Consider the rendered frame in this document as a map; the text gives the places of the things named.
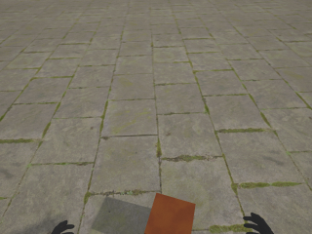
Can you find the carton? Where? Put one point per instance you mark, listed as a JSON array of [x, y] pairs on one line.
[[170, 215]]

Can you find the left robot hand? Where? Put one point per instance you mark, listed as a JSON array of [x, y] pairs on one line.
[[62, 226]]

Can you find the right robot hand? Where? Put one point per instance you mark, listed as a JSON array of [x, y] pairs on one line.
[[260, 225]]

